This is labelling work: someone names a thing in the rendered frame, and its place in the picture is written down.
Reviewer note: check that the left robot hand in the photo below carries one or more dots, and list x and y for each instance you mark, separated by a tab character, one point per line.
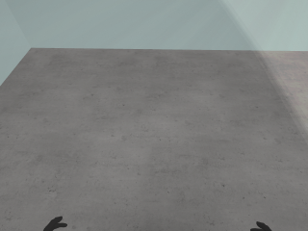
53	224

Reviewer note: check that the right robot hand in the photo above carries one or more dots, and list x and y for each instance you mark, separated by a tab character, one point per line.
262	226

